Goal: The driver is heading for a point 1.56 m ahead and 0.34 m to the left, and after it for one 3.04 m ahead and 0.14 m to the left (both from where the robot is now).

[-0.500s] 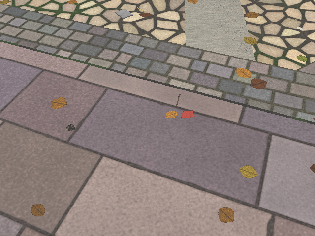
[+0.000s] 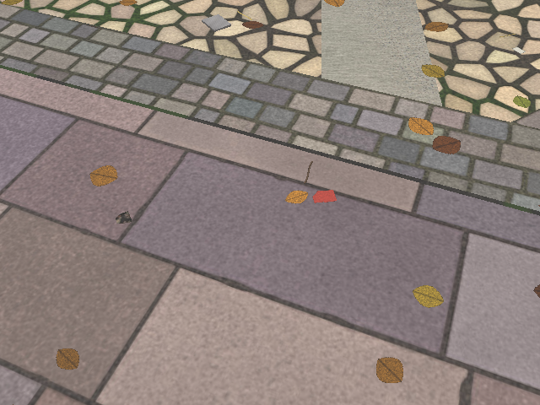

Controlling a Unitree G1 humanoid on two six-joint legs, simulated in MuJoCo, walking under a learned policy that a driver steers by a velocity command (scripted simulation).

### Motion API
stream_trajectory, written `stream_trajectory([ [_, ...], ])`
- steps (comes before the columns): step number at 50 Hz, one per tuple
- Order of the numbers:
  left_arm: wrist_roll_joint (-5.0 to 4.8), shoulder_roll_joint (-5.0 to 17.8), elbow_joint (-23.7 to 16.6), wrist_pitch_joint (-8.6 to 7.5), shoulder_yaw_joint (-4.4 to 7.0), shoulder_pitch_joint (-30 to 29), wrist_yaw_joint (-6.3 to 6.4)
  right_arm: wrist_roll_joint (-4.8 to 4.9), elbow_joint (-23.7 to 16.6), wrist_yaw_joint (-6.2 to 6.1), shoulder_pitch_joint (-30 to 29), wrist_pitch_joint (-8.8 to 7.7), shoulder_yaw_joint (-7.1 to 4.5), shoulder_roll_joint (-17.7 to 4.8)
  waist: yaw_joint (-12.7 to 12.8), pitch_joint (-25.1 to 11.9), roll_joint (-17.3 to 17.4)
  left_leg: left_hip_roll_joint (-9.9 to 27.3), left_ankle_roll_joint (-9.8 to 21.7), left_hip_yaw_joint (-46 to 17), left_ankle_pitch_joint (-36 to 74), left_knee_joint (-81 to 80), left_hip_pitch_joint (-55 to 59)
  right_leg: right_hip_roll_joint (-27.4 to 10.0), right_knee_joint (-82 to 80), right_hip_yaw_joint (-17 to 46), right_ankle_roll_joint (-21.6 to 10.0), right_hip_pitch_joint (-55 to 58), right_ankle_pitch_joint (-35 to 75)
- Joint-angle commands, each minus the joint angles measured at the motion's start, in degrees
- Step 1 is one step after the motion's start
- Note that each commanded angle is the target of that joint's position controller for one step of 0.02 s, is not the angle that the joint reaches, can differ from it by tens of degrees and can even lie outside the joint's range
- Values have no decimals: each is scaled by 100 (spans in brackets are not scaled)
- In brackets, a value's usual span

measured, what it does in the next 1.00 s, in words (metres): walks ahead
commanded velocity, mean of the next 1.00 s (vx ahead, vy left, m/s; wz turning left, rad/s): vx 0.13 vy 0.00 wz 0.00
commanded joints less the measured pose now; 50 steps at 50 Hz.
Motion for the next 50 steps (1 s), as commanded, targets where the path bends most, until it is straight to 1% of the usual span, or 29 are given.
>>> stream_trajectory([
  [1, -8, 584, -86, -54, 109, 181, 24, 0, -87, -26, 165, -30, -92, -607, 3, 0, -12, -43, 113, 88, 836, -348, 161, -189, -609, 145, -66, -336, 969],
  [14, -26, 491, 389, -36, 44, 332, 41, 3, 53, -37, 387, -28, -34, -467, 35, 73, -2, -90, 135, 134, 775, -367, 94, -154, -634, 73, -42, -361, 869],
  [27, -36, 383, 693, -10, -6, 476, 54, 8, 82, -35, 627, -42, 23, -344, 64, 134, 11, -126, 168, 159, 713, -366, 14, -130, -617, 17, -12, -401, 790],
  [28, -34, 325, 765, 0, -21, 580, 62, 7, 138, -36, 743, -38, 44, -265, 66, -2, -16, -202, 180, 244, 190, -356, 68, -80, -663, -29, -27, -349, 195],
  [29, -66, 388, 783, 21, 4, 597, 81, 38, 151, -47, 776, -30, 37, -262, 77, 74, -76, -344, 230, 379, -649, -211, -46, -26, -681, -30, -104, -447, -797],
  [30, -100, 528, 755, 33, 49, 578, 100, 65, 121, -58, 768, -36, 17, -311, 92, 257, -175, -439, 309, 458, -1559, -43, -299, -65, -720, 83, -236, -656, -1833],
  [31, -120, 599, 713, 20, 73, 579, 108, 64, 55, -57, 704, -71, 10, -330, 123, 520, -243, -436, 395, 427, -2089, 70, -619, -212, -850, 310, -378, -885, -2559],
  [32, -145, 655, 693, -26, 93, 647, 99, 66, -20, -38, 632, -141, 24, -267, 166, 704, -363, -400, 459, 396, -2150, 224, -876, -440, -1001, 640, -529, -964, -2906],
  [33, -177, 737, 704, -90, 128, 783, 81, 75, -86, 0, 570, -237, 45, -163, 228, 768, -556, -390, 471, 429, -1867, 509, -1103, -727, -1183, 1069, -701, -841, -3039],
  [34, -199, 863, 732, -148, 182, 928, 59, 85, -143, 53, 528, -342, 64, -54, 273, 731, -859, -422, 458, 569, -1408, 951, -1273, -1099, -1432, 1606, -906, -644, -3156],
  [35, -210, 968, 726, -186, 228, 938, 41, 105, -185, 108, 538, -434, 76, 12, 251, 701, -1093, -370, 504, 585, -1087, 1359, -1279, -1464, -1656, 2128, -1116, -637, -3204],
  [36, -220, 949, 666, -210, 232, 807, 24, 132, -212, 158, 566, -509, 72, 2, 170, 777, -1062, -265, 616, 481, -1046, 1424, -1082, -1616, -1751, 2352, -1213, -916, -3097],
  [37, -226, 897, 561, -222, 213, 522, 6, 166, -180, 193, 764, -568, 70, 31, -31, 841, -1001, -250, 736, 494, -1110, 1005, -673, -1529, -1669, 2153, -1136, -1208, -2874],
  [38, -251, 849, 428, -223, 189, 134, -15, 184, -31, 206, 1238, -602, 62, 67, -326, 874, -900, -286, 827, 489, -1022, 171, 133, -1224, -1348, 1675, -919, -1657, -2521],
  [39, -252, 682, 291, -247, 148, -172, -26, 140, 173, 204, 1823, -617, -8, -124, -530, 786, -396, -72, 847, -16, -755, -365, 948, -768, -452, 1021, -642, -2114, -1682],
  [40, -229, 272, 120, -333, 50, -369, -27, 138, 350, 223, 2622, -648, -194, -782, -741, 491, 1163, 910, 1266, -1825, -1583, -1325, 1645, 24, 1552, -206, -219, -2815, -827],
  [41, -243, 269, -71, -468, 49, -431, -8, 74, 361, 309, 3034, -720, -271, -1232, -763, 351, 1883, 1987, 1893, -3955, -1634, -2023, 1945, 197, 2962, -97, -179, -3597, -1422],
  [42, -295, 466, -46, -553, 94, -368, -47, 1, 206, 311, 2480, -782, -140, -805, -409, 564, 995, 2059, 1892, -3823, -1363, -1928, 1787, -180, 3854, 303, -300, -3930, -1158],
  [43, -306, 428, 48, -607, 85, -204, -116, 20, 34, 326, 2098, -811, -80, -564, -236, 622, 673, 1792, 1716, -3070, -1019, -1867, 1719, -383, 4106, 318, -418, -4030, -616],
  [44, -267, 453, 89, -648, 113, -189, -146, 48, -66, 351, 1859, -798, -56, -519, -146, 579, 471, 1563, 1553, -2454, -641, -1912, 1741, -555, 4003, 201, -474, -4082, -161],
  [45, -214, 590, 48, -671, 178, -374, -170, 57, -110, 357, 1781, -759, -2, -390, -135, 592, 414, 1396, 1395, -1918, 89, -1963, 1758, -697, 3734, 112, -468, -4085, 180],
  [46, -181, 605, 12, -667, 213, -503, -209, 33, -94, 344, 1882, -699, 55, -213, -158, 512, 493, 1171, 1269, -1424, 724, -1996, 1725, -761, 3488, -22, -421, -3895, 382],
  [47, -174, 495, -5, -645, 203, -567, -251, 9, -72, 314, 2038, -649, 78, -162, -180, 427, 577, 1039, 1228, -1100, 1228, -1995, 1738, -748, 3285, -167, -354, -3786, 533],
  [48, -167, 369, -46, -615, 175, -691, -283, -5, -79, 273, 2134, -606, 80, -203, -199, 393, 558, 968, 1238, -868, 1558, -2005, 1712, -723, 3026, -285, -273, -3741, 673],
  [50, -157, 166, -294, -580, 87, -1280, -310, -32, -183, 185, 2085, -552, 67, -386, -256, 515, 459, 872, 1270, -557, 1705, -2135, 1317, -637, 2109, -430, -125, -3500, 1050],
])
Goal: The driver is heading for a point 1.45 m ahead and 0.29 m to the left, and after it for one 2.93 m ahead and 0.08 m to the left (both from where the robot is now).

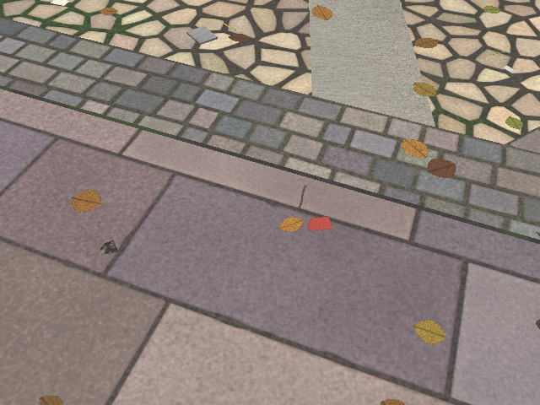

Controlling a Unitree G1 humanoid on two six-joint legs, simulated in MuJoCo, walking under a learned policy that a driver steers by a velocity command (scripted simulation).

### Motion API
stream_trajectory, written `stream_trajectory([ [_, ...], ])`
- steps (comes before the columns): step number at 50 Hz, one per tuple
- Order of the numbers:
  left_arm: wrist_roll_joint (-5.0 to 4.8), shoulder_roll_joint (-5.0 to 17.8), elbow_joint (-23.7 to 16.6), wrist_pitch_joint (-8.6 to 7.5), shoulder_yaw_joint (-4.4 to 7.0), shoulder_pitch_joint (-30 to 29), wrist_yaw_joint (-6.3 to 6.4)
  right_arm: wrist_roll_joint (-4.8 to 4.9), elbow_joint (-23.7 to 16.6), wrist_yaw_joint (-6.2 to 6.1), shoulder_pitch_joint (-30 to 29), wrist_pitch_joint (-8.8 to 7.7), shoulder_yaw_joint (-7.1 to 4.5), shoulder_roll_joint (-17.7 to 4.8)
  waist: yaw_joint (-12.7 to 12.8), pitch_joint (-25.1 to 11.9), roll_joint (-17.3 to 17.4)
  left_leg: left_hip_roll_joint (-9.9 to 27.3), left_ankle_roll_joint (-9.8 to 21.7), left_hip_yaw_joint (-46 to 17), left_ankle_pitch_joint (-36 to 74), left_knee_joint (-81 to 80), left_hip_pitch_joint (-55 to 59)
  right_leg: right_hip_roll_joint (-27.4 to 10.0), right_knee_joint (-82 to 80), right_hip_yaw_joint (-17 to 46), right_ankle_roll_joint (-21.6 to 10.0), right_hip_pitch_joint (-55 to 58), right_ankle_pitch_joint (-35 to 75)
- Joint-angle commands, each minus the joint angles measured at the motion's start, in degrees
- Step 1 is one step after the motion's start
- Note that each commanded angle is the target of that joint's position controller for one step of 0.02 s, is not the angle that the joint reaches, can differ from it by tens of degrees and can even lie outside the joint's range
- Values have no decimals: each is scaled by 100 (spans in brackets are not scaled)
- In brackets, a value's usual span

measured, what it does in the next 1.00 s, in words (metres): walks ahead, turning left: right foot, then left foot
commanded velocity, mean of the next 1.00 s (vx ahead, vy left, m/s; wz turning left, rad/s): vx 0.36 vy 0.00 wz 0.24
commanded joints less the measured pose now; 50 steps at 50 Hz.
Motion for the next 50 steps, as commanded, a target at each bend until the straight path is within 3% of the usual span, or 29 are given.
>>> stream_trajectory([
  [1, 22, -129, -647, -53, -106, -1118, -74, -30, -269, -125, 198, 41, -105, -853, -87, 879, 605, 1168, 730, -769, 1799, -838, -230, 1, -1331, -137, 176, -766, 675],
  [4, -20, 7, -872, -31, -132, -1609, -123, 40, -281, -168, 338, 20, -182, -1101, -114, 984, 790, 1284, 780, -656, 1669, -1055, -520, 183, -2169, -244, 179, -75, 1081],
  [7, -33, 263, -1008, -51, -78, -1699, -175, 110, -279, -170, 273, 30, -247, -1138, 101, 967, 767, 1533, 660, -557, 2416, -788, 46, 216, -2635, -105, -55, 123, 1066],
  [9, -24, 553, -895, -72, 66, -1096, -172, 53, -342, -159, 114, 95, -305, -1260, 522, 387, 924, 1552, 507, -370, 4516, 148, 381, 493, -2617, -252, -266, 1056, 819],
  [10, -46, 767, -620, -57, 204, -194, -139, 5, -392, -150, 26, 152, -299, -1228, 966, -178, 944, 1364, 385, -196, 5305, 1194, 232, 675, -2601, -348, -422, 2151, 753],
  [11, -52, 1024, -351, -20, 325, 811, -85, -42, -517, -130, -92, 167, -257, -1177, 1412, -793, 840, 1144, 204, -104, 4681, 2577, -722, 256, -2528, 126, -657, 3725, 646],
  [12, 120, 1582, -190, 32, 455, 1654, -40, -60, -636, -59, 500, 79, -76, -474, 1204, -1802, -583, 205, -163, 76, 1911, 4979, -2856, -1335, -2909, 2744, -1514, 5859, -666],
  [13, 119, 1295, -143, 41, 340, 1576, -71, 65, -558, -16, 528, -105, -18, -313, 1113, -2271, -1243, -246, -144, -720, -1388, 6266, -3624, -1928, -4173, 4807, -1825, 5951, -1283],
  [14, 67, 922, -197, 5, 223, 944, -91, 246, -770, 9, -48, -229, -162, -815, 966, -1178, -970, 136, 6, -841, -1180, 6681, -4209, -1684, -4347, 4152, -1486, 5076, -1392],
  [15, 60, 660, -323, -20, 147, 395, -96, 313, -918, -11, -577, -283, -202, -1005, 792, -518, -475, 464, 101, -658, -671, 6542, -4179, -1487, -4422, 3152, -1272, 4070, -847],
  [16, 116, 511, -373, -58, 98, -4, -135, 265, -954, -63, -792, -273, -240, -987, 561, -171, -35, 719, 113, -556, -225, 6149, -3881, -1254, -4585, 2449, -1128, 3169, -171],
  [17, 172, 341, -376, -97, 48, -204, -159, 185, -927, -105, -739, -192, -299, -952, 331, -62, -79, 914, 121, -570, 19, 5807, -3481, -983, -4734, 1888, -1005, 2613, 218],
  [19, 179, 291, -247, -119, 32, -138, -174, 143, -885, -125, -512, -26, -290, -677, 133, 53, -246, 1008, 81, -506, 113, 5467, -3096, -797, -5018, 1415, -1057, 2052, 447],
  [23, 215, 591, -18, -165, 91, 242, -16, 95, -1207, -135, -1266, 85, -358, -803, 188, 431, -131, 1115, -100, -503, 1022, 4557, -3914, -814, -5342, 763, -1094, 2084, 839],
  [28, 190, 762, 69, -136, 94, 614, 125, 112, -1575, 19, -2327, 9, -294, -668, 536, 499, -29, 805, -51, -251, 2411, 2751, -3864, -699, -5407, -25, -801, 2540, 1205],
  [32, 161, 830, 166, 46, 80, 821, 201, 53, -1944, 195, -2893, -3, -247, -633, 666, 567, -5, 544, 14, 77, 2311, 1989, -3752, -819, -4685, -493, -616, 3259, 2796],
  [34, 119, 964, 108, 195, 119, 736, 267, 42, -2079, 297, -2723, 2, -315, -812, 504, 300, -200, 331, 157, 245, 1720, 1906, -3505, -930, -3984, -564, -463, 3671, 3982],
  [36, 101, 1042, -38, 334, 152, 534, 342, 44, -1925, 358, -1721, -13, -498, -1172, -4, -271, -274, -78, 366, 460, 1491, 1618, -2395, -796, -2542, -679, -224, 3702, 4823],
  [37, 127, 1008, -128, 355, 131, 579, 349, 38, -1802, 302, -1107, -16, -648, -1510, -287, -632, 2, -76, 556, 212, 2450, 1147, -1361, -452, -1267, -806, 53, 3224, 4072],
  [38, 382, 604, -330, 282, -7, 995, 306, -24, -1846, 168, -819, 54, -760, -2099, -32, -1381, 1250, 1289, 1127, -1493, 5052, 1755, 476, 113, 761, -854, 390, 1562, 438],
  [39, 329, 207, -418, 128, -168, 1500, 184, -124, -2091, 159, -953, 62, -716, -2218, 273, -2493, 1837, 2554, 2409, -4061, 5638, 1314, 1942, 1068, 2512, 129, 572, -60, -2972],
  [40, 175, 875, -397, 48, 3, 1124, 102, -99, -2238, 158, -1065, 139, -652, -1812, -45, -2652, 829, 2217, 2144, -3559, 4673, 1078, 1567, 619, 2745, 879, 435, -184, -2596],
  [41, 32, 903, -598, 60, 28, 578, 113, -33, -2359, 131, -1537, 176, -581, -1558, 24, -1834, 516, 1905, 1820, -2796, 3859, 913, 776, 404, 2449, 725, 360, -443, -2066],
  [42, 79, 811, -589, 131, 38, 382, 194, 37, -2404, 102, -1853, 220, -536, -1408, 192, -1102, -41, 1603, 1546, -2262, 3363, 676, -201, 168, 1961, 612, 415, -438, -1709],
  [43, 133, 866, -638, 233, 88, 318, 273, 38, -2455, 70, -2013, 254, -514, -1339, 327, -787, 39, 1445, 1448, -2070, 2993, 505, -944, 42, 1519, 621, 439, -171, -1496],
  [45, 195, 744, -700, 391, 106, 447, 320, -79, -2521, 58, -2089, 291, -541, -1414, 528, -618, 389, 1153, 1405, -1844, 2851, 298, -1778, 110, 997, 542, 497, 402, -1264],
  [46, 209, 646, -711, 415, 92, 506, 347, -86, -2547, 37, -2075, 289, -565, -1475, 563, -650, 486, 1075, 1408, -1726, 3021, 306, -1882, 158, 693, 513, 550, 478, -1181],
  [48, 227, 606, -784, 441, 92, 396, 403, -40, -2592, -34, -1989, 311, -607, -1569, 524, -792, 551, 1053, 1394, -1755, 3077, 391, -1774, 240, 179, 554, 668, 381, -998],
  [50, 222, 631, -872, 480, 109, 197, 429, 16, -2660, -115, -1970, 391, -627, -1618, 449, -898, 610, 1022, 1294, -1915, 2312, 409, -1690, 272, -195, 649, 749, 302, -718],
])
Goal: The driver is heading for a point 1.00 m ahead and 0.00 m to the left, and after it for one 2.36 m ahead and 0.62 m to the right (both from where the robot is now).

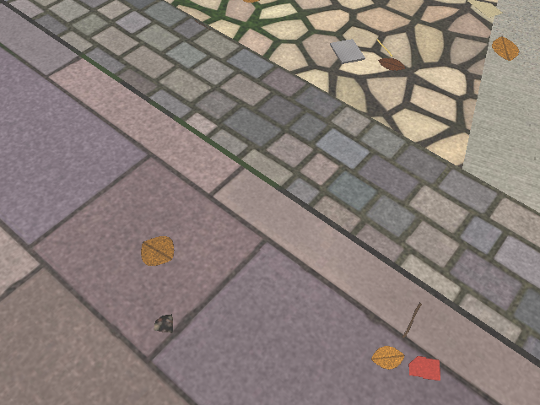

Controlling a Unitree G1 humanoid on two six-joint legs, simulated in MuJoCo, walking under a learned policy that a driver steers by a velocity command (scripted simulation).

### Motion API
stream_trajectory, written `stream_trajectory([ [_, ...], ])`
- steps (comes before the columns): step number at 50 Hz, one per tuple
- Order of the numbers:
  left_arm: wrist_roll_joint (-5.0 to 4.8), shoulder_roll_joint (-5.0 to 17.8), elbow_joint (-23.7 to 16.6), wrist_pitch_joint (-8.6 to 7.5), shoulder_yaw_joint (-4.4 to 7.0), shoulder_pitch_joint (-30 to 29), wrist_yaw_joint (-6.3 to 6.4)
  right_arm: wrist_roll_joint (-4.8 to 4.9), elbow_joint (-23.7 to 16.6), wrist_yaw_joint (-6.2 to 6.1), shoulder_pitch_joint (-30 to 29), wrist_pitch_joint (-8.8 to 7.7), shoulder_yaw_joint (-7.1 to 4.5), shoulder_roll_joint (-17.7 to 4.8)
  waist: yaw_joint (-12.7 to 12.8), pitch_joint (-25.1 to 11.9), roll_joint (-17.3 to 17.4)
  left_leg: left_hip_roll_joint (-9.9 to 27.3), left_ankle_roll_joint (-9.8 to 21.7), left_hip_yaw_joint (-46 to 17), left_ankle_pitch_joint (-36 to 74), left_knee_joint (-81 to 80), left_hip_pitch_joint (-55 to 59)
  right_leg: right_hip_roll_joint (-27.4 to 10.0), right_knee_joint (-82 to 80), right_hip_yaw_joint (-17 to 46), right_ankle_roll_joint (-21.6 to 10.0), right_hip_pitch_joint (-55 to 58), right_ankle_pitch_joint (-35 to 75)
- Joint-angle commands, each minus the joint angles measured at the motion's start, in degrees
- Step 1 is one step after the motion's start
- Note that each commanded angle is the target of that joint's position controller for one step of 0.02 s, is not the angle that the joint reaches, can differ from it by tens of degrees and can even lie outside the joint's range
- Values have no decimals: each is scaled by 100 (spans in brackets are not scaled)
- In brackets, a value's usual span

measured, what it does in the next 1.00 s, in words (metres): walks ahead: right foot, then left foot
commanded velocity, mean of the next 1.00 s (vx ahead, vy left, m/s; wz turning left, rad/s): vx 0.28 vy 0.00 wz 0.20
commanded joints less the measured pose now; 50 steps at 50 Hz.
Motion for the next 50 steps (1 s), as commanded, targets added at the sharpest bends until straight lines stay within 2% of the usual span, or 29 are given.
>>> stream_trajectory([
  [1, -5, 428, -165, 77, 130, 561, 67, 63, -501, -144, -35, 35, -270, -961, 166, -1255, 591, 1441, 910, -1583, 521, -673, 764, 113, -471, -1, 131, 388, 447],
  [3, -30, 436, -266, 87, 142, 325, 60, 64, -557, -195, -54, 108, -264, -945, 94, -1106, 721, 1333, 776, -1768, -459, -732, 673, 185, -869, 45, 136, 409, 607],
  [5, -43, 436, -348, 44, 145, 172, 35, 46, -592, -226, -26, 159, -270, -946, 31, -987, 861, 1293, 726, -1964, -821, -725, 671, 259, -1262, 79, 122, 503, 607],
  [8, -102, 496, -418, -80, 166, 164, -50, 61, -660, -236, 19, 210, -270, -916, 2, -1087, 999, 1277, 688, -2298, -1462, -687, 811, 352, -1931, 42, 23, 913, 432],
  [9, -127, 519, -431, -124, 181, 209, -87, 78, -690, -229, 2, 220, -261, -899, 33, -1065, 1057, 1244, 663, -2419, -1846, -684, 739, 383, -2253, -23, -48, 1172, 371],
  [11, -159, 520, -315, -207, 231, 667, -144, 110, -723, -235, -77, 240, -197, -764, 337, -954, 964, 972, 444, -2354, -2560, -436, 275, 302, -3397, -219, -260, 2201, 750],
  [12, -77, 770, -244, -235, 303, 1051, -135, 99, -725, -237, 57, 220, -103, -473, 416, -1055, 490, 633, 143, -1958, -3058, 361, -409, -467, -3778, 353, -563, 3072, 422],
  [13, 85, 1154, -207, -212, 374, 1337, -121, 119, -817, -219, 80, 157, -8, -96, 346, -987, -789, -196, -185, -658, -3078, 1874, -1485, -1539, -4318, 1898, -1146, 3575, -822],
  [14, 197, 1317, -210, -270, 436, 1324, -198, 95, -1070, -176, -158, 10, -91, -488, 340, -460, -1434, -23, -238, -666, -2854, 2710, -2347, -2044, -4815, 3359, -1739, 3201, -1628],
  [15, 98, 974, -337, -322, 367, 1019, -191, 76, -955, -146, -88, -54, -169, -781, 241, -203, -1042, 230, -287, -851, -2353, 3113, -2445, -1921, -4783, 3009, -1730, 3089, -1778],
  [16, -27, 715, -351, -341, 304, 893, -170, 56, -764, -113, 96, -67, -194, -804, 182, -154, -846, 286, -372, -768, -1922, 3233, -2403, -1580, -4746, 2420, -1489, 3136, -1452],
  [18, -95, 616, -282, -337, 253, 1025, -162, 29, -645, -55, 120, -122, -154, -598, 233, -117, -716, 441, -494, -506, -1320, 3379, -2364, -1271, -4821, 1762, -1309, 3202, -720],
  [20, -64, 593, -207, -364, 232, 1230, -177, 48, -694, 2, -109, -199, -102, -427, 312, -96, -661, 615, -555, -98, -811, 3269, -2205, -1087, -4945, 1228, -1317, 3105, 1],
  [24, -120, 709, -113, -342, 247, 1548, -193, 99, -931, 48, -773, -297, 23, -145, 610, -36, -779, 791, -644, 326, -315, 1965, -1619, -936, -5009, 592, -1323, 2984, 867],
  [29, -207, 961, -3, -288, 291, 1843, -272, 204, -1051, 153, -1104, -361, 23, -217, 723, 70, -848, 667, -536, 540, -481, 795, -672, -1134, -4814, 476, -1367, 2885, 1160],
  [31, -255, 1015, 29, -241, 310, 1825, -283, 226, -1044, 180, -943, -386, -14, -319, 525, 45, -865, 614, -348, 565, -515, 405, -182, -1284, -4622, 562, -1313, 2925, 1426],
  [32, -269, 1027, 29, -221, 308, 1750, -277, 213, -946, 168, -624, -386, -65, -399, 284, -94, -802, 531, -234, 629, -385, 142, 405, -1234, -4335, 448, -1221, 2858, 1964],
  [33, -251, 935, 29, -226, 274, 1750, -273, 192, -758, 122, -41, -369, -175, -592, -10, -453, -650, 441, -87, 657, -389, -8, 1357, -1026, -3691, 201, -1089, 2686, 2784],
  [34, -183, 685, -53, -265, 178, 1615, -279, 146, -580, 53, 867, -351, -293, -871, -487, -1097, -314, 1017, 172, 25, -402, 51, 2748, -713, -2346, -187, -842, 2020, 2758],
  [35, -69, 148, -338, -382, 0, 1771, -273, 5, -490, 6, 1618, -288, -427, -1518, -611, -1911, 1232, 2520, 906, -2220, -870, -131, 4689, 24, -101, -792, -387, -89, 965],
  [36, -167, 362, -342, -509, 42, 1750, -266, 27, -371, 47, 1832, -290, -365, -1302, -638, -2136, 1621, 2935, 1336, -3704, -1512, -819, 4547, 192, 964, -156, -365, -867, -1027],
  [37, -278, 766, -391, -541, 165, 1515, -296, 43, -396, 78, 1365, -311, -222, -973, -465, -1283, 1231, 2786, 1170, -2954, -1042, -846, 3876, -155, 1347, -74, -411, -1225, -730],
  [38, -252, 762, -382, -518, 165, 1298, -309, 35, -462, 96, 945, -311, -140, -731, -294, -865, 924, 2460, 988, -2094, -70, -832, 3187, -344, 1255, -201, -425, -1024, -310],
  [39, -150, 666, -352, -471, 163, 1198, -302, 18, -493, 129, 586, -309, -82, -575, -130, -576, 609, 2176, 881, -1491, 944, -914, 2586, -436, 968, -283, -369, -810, -47],
  [41, -119, 437, -221, -302, 158, 1444, -300, -8, -475, 133, 187, -346, -57, -453, 197, -460, 668, 1894, 729, -635, 2340, -1090, 1842, -486, 617, -333, -258, -169, 314],
  [43, -125, 240, -196, -189, 125, 1542, -284, -49, -347, 97, 111, -423, -89, -524, 332, -467, 646, 1853, 758, -105, 3134, -1195, 1516, -361, 270, -356, -145, 97, 690],
  [45, -97, 129, -323, -161, 83, 1255, -278, -79, -244, 32, 21, -433, -97, -557, 321, -393, 606, 1748, 670, 379, 3186, -1237, 1306, -286, -553, -323, -118, 295, 1280],
  [47, -78, 96, -503, -179, 53, 820, -340, -61, -171, -42, 32, -390, -120, -659, 164, -399, 629, 1683, 580, 677, 3057, -1221, 1329, -191, -1384, -444, -177, 524, 2002],
  [50, -92, 244, -786, -168, 101, 427, -466, 14, -33, -128, 161, -276, -173, -827, 34, -472, 556, 1910, 543, 686, 2865, -1041, 1746, -130, -1970, -466, -280, 564, 2211],
])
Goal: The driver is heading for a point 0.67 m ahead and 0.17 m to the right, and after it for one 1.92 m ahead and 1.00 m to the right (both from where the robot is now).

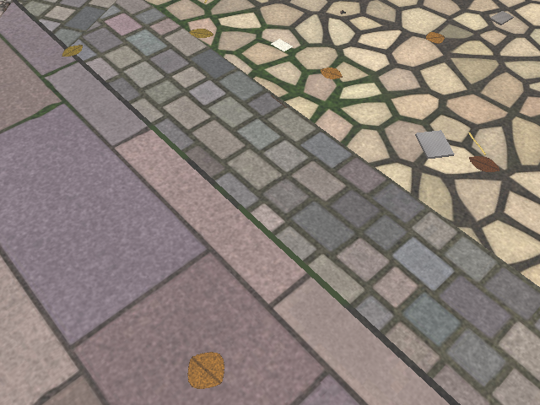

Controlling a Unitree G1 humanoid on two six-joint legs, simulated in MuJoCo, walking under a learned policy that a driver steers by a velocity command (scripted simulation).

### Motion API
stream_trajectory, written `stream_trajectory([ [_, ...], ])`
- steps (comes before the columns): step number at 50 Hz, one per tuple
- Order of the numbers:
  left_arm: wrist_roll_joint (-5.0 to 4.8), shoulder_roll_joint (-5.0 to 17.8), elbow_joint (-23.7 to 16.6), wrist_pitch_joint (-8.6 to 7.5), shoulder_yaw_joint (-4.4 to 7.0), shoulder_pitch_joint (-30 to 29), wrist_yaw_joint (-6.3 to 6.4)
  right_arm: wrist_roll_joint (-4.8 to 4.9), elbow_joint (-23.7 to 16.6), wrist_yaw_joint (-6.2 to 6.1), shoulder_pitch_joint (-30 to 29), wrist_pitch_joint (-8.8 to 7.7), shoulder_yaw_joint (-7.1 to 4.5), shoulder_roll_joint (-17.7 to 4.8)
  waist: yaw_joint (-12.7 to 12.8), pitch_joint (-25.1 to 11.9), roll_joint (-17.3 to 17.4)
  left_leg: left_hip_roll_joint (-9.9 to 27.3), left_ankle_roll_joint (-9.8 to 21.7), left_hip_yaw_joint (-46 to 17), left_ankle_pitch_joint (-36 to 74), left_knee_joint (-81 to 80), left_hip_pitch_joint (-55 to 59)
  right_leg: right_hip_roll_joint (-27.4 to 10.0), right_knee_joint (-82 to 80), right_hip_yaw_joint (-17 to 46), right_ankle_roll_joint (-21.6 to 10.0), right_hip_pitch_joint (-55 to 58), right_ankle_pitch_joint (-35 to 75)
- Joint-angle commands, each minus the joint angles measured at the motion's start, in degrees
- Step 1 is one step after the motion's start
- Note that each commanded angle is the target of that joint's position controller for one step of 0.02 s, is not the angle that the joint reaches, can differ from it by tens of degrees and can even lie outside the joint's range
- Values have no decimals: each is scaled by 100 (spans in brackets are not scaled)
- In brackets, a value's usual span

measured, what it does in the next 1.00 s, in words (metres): walks ahead, turning right: right foot, then left foot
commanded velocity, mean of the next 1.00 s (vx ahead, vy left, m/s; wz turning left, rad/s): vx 0.08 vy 0.00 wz -0.44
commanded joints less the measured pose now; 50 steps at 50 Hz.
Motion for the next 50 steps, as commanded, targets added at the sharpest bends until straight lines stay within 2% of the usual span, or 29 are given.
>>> stream_trajectory([
  [1, 2, 404, -527, -24, 109, -58, -122, 82, -330, -112, -340, 10, -263, -991, 132, -355, 736, 1681, 791, -257, 3700, 32, -48, 31, -446, -14, -124, 643, 193],
  [4, 30, 551, -720, 9, 209, -8, -227, 195, -316, -188, -449, 155, -315, -1069, 225, -380, 715, 1785, 634, -255, 3759, 776, 176, 177, -731, -193, -355, 785, -443],
  [5, 34, 617, -691, 5, 269, 280, -233, 224, -336, -218, -507, 205, -319, -1060, 384, -507, 624, 1628, 497, -123, 3921, 1371, 110, 364, -1099, -344, -479, 1239, -305],
  [6, 53, 883, -629, -11, 393, 680, -178, 186, -313, -228, -282, 222, -291, -959, 509, -793, 283, 1240, 216, 85, 3625, 2334, -112, 492, -1528, -249, -678, 2039, 678],
  [7, 92, 1484, -730, 11, 538, 1043, -50, -42, -461, -211, -40, 184, -204, -777, 518, -1335, -811, 664, -237, 296, 1484, 4114, -1323, -642, -1432, 1308, -1262, 3410, 3436],
  [8, 151, 1704, -863, 25, 514, 977, -16, -159, -570, -116, 359, 149, -52, -428, 202, -2106, -1457, -324, -517, -393, -2844, 5763, -2929, -1874, -1611, 3471, -2530, 4680, 4088],
  [9, 91, 1245, -981, 68, 419, 885, -19, -8, -465, -33, 65, 159, -125, -806, 519, -2370, -572, 6, -451, -1232, -2560, 6138, -3061, -1627, -1886, 3242, -2386, 4453, 2773],
  [10, 46, 1064, -1055, 87, 361, 483, -5, 130, -565, -21, -273, 205, -145, -874, 419, -1727, -305, 172, -399, -1169, -2091, 6061, -3321, -1385, -2013, 2692, -2091, 3874, 1860],
  [11, -44, 907, -1081, 143, 321, 238, 22, 92, -519, -70, -375, 273, -153, -833, 306, -1262, 151, 369, -421, -1113, -1746, 5671, -3335, -1119, -2177, 2328, -1773, 3260, 995],
  [12, -62, 861, -1139, 206, 297, 21, 58, 31, -548, -131, -477, 347, -183, -887, 210, -957, 114, 464, -458, -1100, -1450, 5240, -3140, -922, -2348, 2126, -1614, 2640, 383],
  [13, 12, 913, -1193, 251, 308, -129, 81, 18, -554, -143, -429, 401, -187, -844, 74, -845, -113, 416, -494, -1004, -1209, 4981, -2742, -682, -2469, 1947, -1529, 2110, 133],
  [15, 92, 977, -1249, 294, 349, -205, 130, 15, -495, -171, -276, 413, -154, -687, 23, -849, -370, 283, -591, -915, -1041, 4403, -2430, -481, -2526, 1783, -1510, 1827, 132],
  [19, 35, 1069, -1271, 347, 410, -115, 260, 23, -503, -194, -457, 377, -113, -598, 174, -1018, -431, 232, -696, -1044, -685, 3482, -2236, -411, -2450, 1980, -1454, 1892, -597],
  [24, 22, 1067, -1335, 460, 426, -104, 258, 91, -566, -101, -575, 258, -163, -676, 283, -934, -662, 101, -591, -1076, -682, 2490, -1882, -373, -2363, 2560, -1316, 2000, -1186],
  [27, -80, 999, -1367, 538, 408, -185, 279, 104, -444, -27, -157, 172, -236, -716, 20, -864, -635, 118, -326, -923, 23, 924, -957, -89, -2005, 2595, -1003, 1785, -1172],
  [28, -79, 791, -1380, 542, 348, -43, 286, 18, -440, -49, 31, 176, -335, -1067, 40, -905, -128, 963, -27, -1565, 22, 481, -346, 244, -1375, 2241, -692, 1240, -1866],
  [29, -103, 586, -1570, 500, 309, -24, 261, -136, -427, -80, -93, 247, -462, -1624, 302, -599, 1656, 2140, 758, -2966, 538, 118, -187, 1209, -143, 918, -325, 30, -2853],
  [30, 0, 1015, -1537, 409, 443, -41, 247, -271, -590, -68, -322, 225, -421, -1399, 170, -544, 1817, 2718, 1309, -3619, 897, -58, -595, 1014, 1311, 752, -66, -163, -3151],
  [31, -31, 1235, -1379, 412, 546, 84, 225, -233, -743, -113, -670, 209, -325, -1090, 294, -518, 1308, 2463, 1178, -3093, 1049, 62, -723, 858, 2023, 848, 5, -36, -2781],
  [32, -51, 1157, -1204, 475, 553, 281, 232, -123, -796, -143, -947, 213, -274, -904, 415, -441, 1049, 2062, 887, -2463, 1121, 188, -750, 821, 2342, 738, 105, 3, -2458],
  [34, -28, 843, -1099, 580, 469, 404, 241, 21, -814, -185, -956, 235, -193, -741, 319, -349, 991, 1736, 771, -1838, 1495, 292, -614, 770, 2887, 621, 294, -90, -2059],
  [38, -65, 498, -1339, 543, 297, -167, 223, -18, -667, -197, -450, 340, -219, -868, -38, -434, 1197, 1636, 948, -1434, 2027, 402, 40, 646, 1738, 321, 448, 25, -2002],
  [41, -45, 321, -1430, 506, 156, -355, 132, 97, -579, -140, -267, 356, -289, -1108, -220, -548, 1444, 1684, 955, -1491, -154, 12, -145, 456, 433, -96, 309, 840, -2251],
  [44, -90, 488, -1318, 405, 184, -205, 61, 180, -483, -39, -173, 319, -298, -1217, -171, -249, 1446, 1757, 955, -1650, -985, -154, -628, 540, -773, -393, -7, 1680, -2109],
  [46, -78, 435, -1040, 303, 196, 295, 37, 271, -400, 22, -208, 286, -254, -1152, 153, -162, 1154, 1635, 804, -1506, -884, 130, -1078, 647, -2087, -529, -319, 2734, -1208],
  [47, -80, 492, -922, 267, 216, 666, 65, 231, -361, 53, -214, 222, -167, -914, 342, -368, 990, 1481, 564, -1316, -656, 522, -1534, 461, -2204, -225, -443, 3614, -1107],
  [48, -50, 711, -803, 241, 263, 1283, 118, 98, -471, 117, -435, 132, -8, -433, 565, -742, 184, 1014, 148, -744, -887, 1859, -2328, -415, -2313, 919, -650, 4621, -974],
  [49, -1, 1483, -804, 229, 447, 1490, 101, 54, -824, 128, -714, -1, 21, -362, 609, -568, -1215, 334, -223, -111, -1795, 3082, -3822, -1578, -2660, 2766, -1461, 4787, -1636],
  [50, 19, 1288, -768, 110, 423, 1617, 86, 164, -904, 104, -1090, -77, -124, -861, 862, -190, -852, 562, -282, -591, -2169, 4151, -4366, -1864, -2996, 3323, -1982, 4430, -2136],
])
Keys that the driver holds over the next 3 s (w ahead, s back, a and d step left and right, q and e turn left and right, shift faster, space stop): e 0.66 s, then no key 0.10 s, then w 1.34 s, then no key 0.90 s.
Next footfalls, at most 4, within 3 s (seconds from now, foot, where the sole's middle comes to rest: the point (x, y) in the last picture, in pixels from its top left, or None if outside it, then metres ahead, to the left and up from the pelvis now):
0.12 right None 0.20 -0.12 -0.78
0.56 left None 0.21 0.11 -0.78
0.96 right None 0.08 -0.11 -0.78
1.38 left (288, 392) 0.49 -0.04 -0.78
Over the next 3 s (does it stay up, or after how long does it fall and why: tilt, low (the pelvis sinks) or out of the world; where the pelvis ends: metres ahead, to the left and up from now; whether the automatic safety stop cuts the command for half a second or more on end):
stays up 0.83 -0.38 -0.01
